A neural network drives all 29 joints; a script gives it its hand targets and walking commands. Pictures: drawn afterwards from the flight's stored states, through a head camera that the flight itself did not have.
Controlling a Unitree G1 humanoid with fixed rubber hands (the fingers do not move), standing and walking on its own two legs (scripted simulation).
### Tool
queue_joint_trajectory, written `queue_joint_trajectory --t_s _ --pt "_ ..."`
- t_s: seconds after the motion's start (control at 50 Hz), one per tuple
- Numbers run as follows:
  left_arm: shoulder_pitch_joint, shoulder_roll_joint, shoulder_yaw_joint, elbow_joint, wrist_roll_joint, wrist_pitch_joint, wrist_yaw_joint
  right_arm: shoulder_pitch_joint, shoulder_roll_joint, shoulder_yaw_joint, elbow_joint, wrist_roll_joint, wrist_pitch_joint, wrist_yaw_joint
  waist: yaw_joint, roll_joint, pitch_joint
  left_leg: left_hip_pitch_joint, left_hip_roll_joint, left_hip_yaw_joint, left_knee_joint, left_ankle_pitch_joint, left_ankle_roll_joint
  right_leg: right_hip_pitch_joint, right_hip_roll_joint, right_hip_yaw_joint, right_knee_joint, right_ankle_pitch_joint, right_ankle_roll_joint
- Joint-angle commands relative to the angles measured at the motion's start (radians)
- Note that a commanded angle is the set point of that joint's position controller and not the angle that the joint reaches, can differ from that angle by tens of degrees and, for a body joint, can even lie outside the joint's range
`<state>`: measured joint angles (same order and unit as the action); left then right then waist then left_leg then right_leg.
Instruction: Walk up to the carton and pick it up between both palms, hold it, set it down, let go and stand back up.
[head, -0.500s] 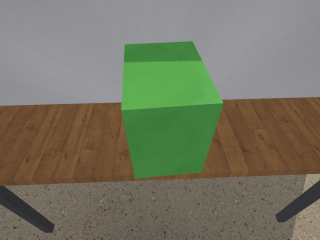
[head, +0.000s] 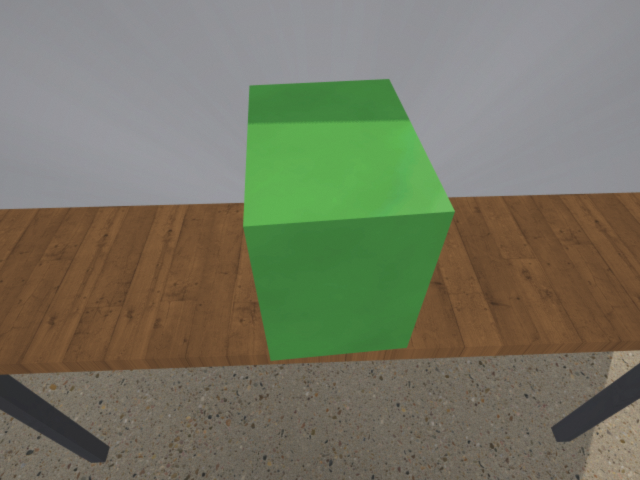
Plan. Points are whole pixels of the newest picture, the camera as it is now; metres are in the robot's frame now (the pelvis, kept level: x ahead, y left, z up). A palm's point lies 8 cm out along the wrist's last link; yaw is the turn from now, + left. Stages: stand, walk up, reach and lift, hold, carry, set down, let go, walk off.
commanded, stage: stand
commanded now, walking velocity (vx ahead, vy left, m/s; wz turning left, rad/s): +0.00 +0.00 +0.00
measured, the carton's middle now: (330, 219) +0.47 +0.02 +0.06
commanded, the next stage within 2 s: none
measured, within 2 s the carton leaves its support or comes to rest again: neither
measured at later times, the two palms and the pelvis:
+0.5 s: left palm out of the picture +0.06 +0.30 -0.11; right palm out of the picture +0.08 -0.31 -0.11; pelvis +0.00 +0.00 +0.00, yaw +0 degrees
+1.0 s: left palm out of the picture +0.08 +0.29 -0.11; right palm out of the picture +0.08 -0.31 -0.11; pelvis +0.01 -0.01 +0.00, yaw +0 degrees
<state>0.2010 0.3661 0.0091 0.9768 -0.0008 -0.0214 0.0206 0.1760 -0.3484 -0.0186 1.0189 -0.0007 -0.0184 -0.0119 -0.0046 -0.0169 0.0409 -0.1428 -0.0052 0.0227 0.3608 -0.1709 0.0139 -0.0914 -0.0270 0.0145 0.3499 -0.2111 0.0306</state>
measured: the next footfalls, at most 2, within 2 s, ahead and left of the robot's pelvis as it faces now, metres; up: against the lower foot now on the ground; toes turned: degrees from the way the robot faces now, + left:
none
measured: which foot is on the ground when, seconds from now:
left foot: down 0.00-1.00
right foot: down 0.00-1.00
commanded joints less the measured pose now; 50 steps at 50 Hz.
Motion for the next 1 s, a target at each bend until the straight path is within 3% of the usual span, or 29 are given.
queue_joint_trajectory --t_s 0.0,0.02,0.06,0.08,0.1,0.14,0.16,0.26,0.3,0.34,0.36,0.38,0.4,0.5,0.56,0.62,0.64,0.68,0.72,0.74,0.76,0.8,0.82,0.84,0.86,0.9,0.92,0.96,0.98 --pt "-0.03 0.187 0.042 -0.059 -0.007 -0.022 0.01 -0.045 -0.187 -0.036 -0.05 -0.003 -0.021 -0.002 0.014 -0.033 -0.074 0.031 0.13 -0.131 -0.075 0.132 0.017 -0.002 -0.107 0.073 -0.047 0.146 -0.048" --pt "0.015 0.178 0.042 -0.043 -0.004 -0.024 0.006 -0.026 -0.212 -0.046 -0.038 0.005 -0.024 0.001 0.01 0.033 -0.038 0.02 0.134 -0.11 -0.063 0.121 0.023 -0.007 -0.108 0.1 -0.058 0.122 -0.048" --pt "-0.006 0.127 0.023 -0.046 0.002 -0.013 0.011 -0.018 -0.174 -0.044 -0.047 -0.005 -0.017 -0.01 0.015 0.037 -0.081 0.067 0.133 -0.097 -0.047 0.199 0.005 -0.006 -0.102 0.068 -0.045 0.127 -0.038" --pt "-0.043 0.162 0.035 -0.047 0.0 -0.015 0.01 0.015 -0.191 -0.05 -0.029 0.002 -0.015 -0.011 -0.018 0.012 -0.009 0.04 0.131 -0.108 -0.051 0.186 0.008 -0.054 -0.103 0.088 -0.05 0.123 -0.042" --pt "-0.017 0.176 0.038 -0.04 -0.006 -0.017 0.001 -0.029 -0.181 -0.039 -0.027 -0.005 -0.015 -0.012 0.018 -0.005 -0.03 0.032 0.141 -0.112 -0.06 0.175 0.013 -0.025 -0.097 0.079 -0.061 0.09 -0.037" --pt "0.019 0.145 0.024 -0.022 -0.001 -0.011 0.013 -0.04 -0.161 -0.048 -0.056 0.0 -0.018 -0.005 0.008 0.055 -0.019 0.035 0.136 -0.113 -0.039 0.195 0.016 -0.032 -0.119 0.082 -0.059 0.168 -0.051" --pt "0.032 0.134 0.022 -0.01 -0.005 -0.011 0.008 0.001 -0.181 -0.044 -0.036 0.011 -0.019 -0.005 0.002 0.011 -0.038 0.044 0.135 -0.112 -0.062 0.111 0.015 -0.028 -0.104 0.092 -0.075 0.12 -0.041" --pt "-0.011 0.186 0.036 -0.024 0.0 -0.012 0.009 -0.006 -0.194 -0.056 -0.042 0.005 -0.016 -0.007 -0.015 0.03 0.01 0.02 0.128 -0.132 -0.103 0.003 0.013 -0.05 -0.099 0.075 -0.08 0.085 -0.035" --pt "0.008 0.158 0.035 -0.024 -0.007 -0.016 0.005 -0.058 -0.154 -0.038 -0.052 0.002 -0.019 -0.006 0.029 0.0 -0.018 0.005 0.136 -0.111 -0.084 0.05 0.016 -0.023 -0.093 0.077 -0.063 0.075 -0.037" --pt "0.009 0.183 0.046 -0.012 0.015 -0.018 0.011 -0.067 -0.159 -0.05 -0.062 0.002 -0.013 0.002 0.017 0.049 -0.007 0.021 0.126 -0.129 -0.093 0.082 0.009 -0.041 -0.104 0.067 -0.06 0.102 -0.041" --pt "0.006 0.163 0.044 -0.038 -0.004 -0.016 0.008 -0.066 -0.205 -0.058 -0.067 -0.001 -0.014 -0.01 0.021 0.0 -0.038 0.013 0.133 -0.113 -0.072 0.068 0.01 -0.022 -0.098 0.075 -0.067 0.096 -0.031" --pt "-0.019 0.173 0.037 -0.036 0.003 -0.017 0.008 -0.035 -0.211 -0.062 -0.056 -0.003 -0.014 -0.012 -0.001 0.056 0.024 0.016 0.12 -0.103 -0.09 0.084 0.006 -0.071 -0.108 0.078 -0.058 0.069 -0.041" --pt "0.006 0.167 0.037 -0.031 -0.003 -0.022 0.012 -0.034 -0.166 -0.047 -0.049 0.002 -0.017 -0.002 0.011 -0.001 -0.039 0.042 0.143 -0.122 -0.098 0.118 0.009 -0.035 -0.095 0.07 -0.058 0.08 -0.043" --pt "-0.005 0.147 0.036 -0.021 0.002 -0.018 0.017 -0.02 -0.143 -0.047 -0.03 0.0 -0.015 -0.005 0.003 0.019 -0.018 0.048 0.14 -0.117 -0.074 0.142 0.02 -0.045 -0.107 0.095 -0.063 0.121 -0.048" --pt "-0.004 0.183 0.04 -0.023 -0.001 -0.009 0.01 -0.004 -0.18 -0.044 -0.034 0.001 -0.004 -0.011 0.014 -0.05 -0.013 0.028 0.146 -0.134 -0.078 0.047 0.021 -0.066 -0.115 0.096 -0.071 0.044 -0.053" --pt "-0.009 0.165 0.027 -0.023 0.0 -0.018 0.006 -0.05 -0.158 -0.05 -0.058 -0.004 -0.009 -0.01 0.016 -0.022 0.005 0.033 0.14 -0.121 -0.086 0.053 0.007 -0.056 -0.122 0.092 -0.078 0.09 -0.052" --pt "0.013 0.164 0.036 -0.014 0.004 -0.02 0.009 -0.017 -0.172 -0.047 -0.044 0.007 -0.007 -0.01 -0.006 0.055 0.013 0.048 0.141 -0.115 -0.074 0.062 0.012 -0.093 -0.119 0.121 -0.086 0.084 -0.055" --pt "0.013 0.198 0.044 -0.018 -0.001 -0.022 0.009 0.032 -0.142 -0.031 -0.025 -0.009 -0.013 -0.003 -0.021 0.068 -0.037 0.086 0.144 -0.109 -0.061 0.102 0.013 -0.052 -0.108 0.1 -0.091 0.065 -0.044" --pt "-0.007 0.186 0.041 -0.014 0.004 -0.024 0.009 -0.008 -0.148 -0.043 -0.039 -0.005 -0.019 -0.008 0.0 -0.005 -0.039 0.067 0.144 -0.122 -0.062 0.159 0.009 -0.023 -0.11 0.07 -0.071 0.13 -0.04" --pt "0.031 0.158 0.035 -0.002 -0.007 -0.03 0.013 -0.075 -0.154 -0.037 -0.064 -0.005 -0.015 -0.001 0.029 0.049 -0.015 0.042 0.146 -0.132 -0.059 0.153 0.019 -0.031 -0.11 0.091 -0.08 0.131 -0.048" --pt "0.038 0.135 0.022 -0.005 -0.007 -0.026 0.006 -0.044 -0.176 -0.039 -0.067 0.006 -0.016 -0.003 -0.004 -0.003 -0.043 0.044 0.139 -0.105 -0.058 0.135 0.002 -0.006 -0.117 0.068 -0.075 0.145 -0.044" --pt "-0.036 0.176 0.05 -0.024 -0.002 -0.022 0.008 0.0 -0.19 -0.05 -0.029 0.0 -0.017 -0.015 -0.008 -0.034 -0.015 0.05 0.141 -0.115 -0.064 0.18 0.01 -0.027 -0.108 0.087 -0.064 0.155 -0.049" --pt "-0.015 0.144 0.032 -0.015 0.003 -0.022 0.009 -0.004 -0.184 -0.045 -0.036 -0.002 -0.013 -0.012 -0.007 0.019 -0.036 0.078 0.152 -0.104 -0.06 0.217 0.013 -0.017 -0.106 0.075 -0.068 0.16 -0.044" --pt "0.004 0.168 0.04 -0.005 -0.008 -0.024 0.011 -0.053 -0.199 -0.046 -0.038 0.002 -0.017 -0.006 0.027 -0.002 -0.021 0.014 0.138 -0.109 -0.059 0.161 0.019 0.017 -0.101 0.077 -0.096 0.142 -0.038" --pt "0.019 0.173 0.044 -0.01 -0.003 -0.015 0.006 -0.012 -0.185 -0.048 -0.039 0.002 -0.016 -0.01 0.0 0.017 -0.023 0.043 0.126 -0.098 -0.069 0.137 0.002 -0.009 -0.099 0.063 -0.091 0.136 -0.04" --pt "-0.013 0.169 0.043 -0.011 -0.003 -0.017 0.004 -0.013 -0.147 -0.025 -0.013 0.002 -0.016 -0.008 0.004 0.043 -0.036 0.023 0.127 -0.102 -0.08 0.116 0.003 0.012 -0.101 0.078 -0.067 0.115 -0.033" --pt "-0.003 0.17 0.053 -0.001 -0.006 -0.018 -0.001 -0.036 -0.187 -0.041 -0.028 -0.001 -0.024 -0.013 0.021 -0.008 -0.027 0.033 0.139 -0.106 -0.078 0.125 0.013 0.003 -0.105 0.066 -0.071 0.128 -0.038" --pt "-0.004 0.165 0.048 -0.004 0.0 -0.012 0.011 0.01 -0.165 -0.042 -0.025 0.009 -0.022 -0.016 -0.003 0.026 0.054 -0.01 0.127 -0.11 -0.086 0.154 0.002 -0.035 -0.102 0.072 -0.072 0.145 -0.036" --pt "-0.055 0.164 0.049 -0.022 -0.003 -0.014 0.008 -0.057 -0.188 -0.047 -0.031 -0.005 -0.025 -0.019 0.013 -0.001 0.024 -0.004 0.129 -0.115 -0.092 0.141 0.002 -0.039 -0.093 0.072 -0.08 0.094 -0.037"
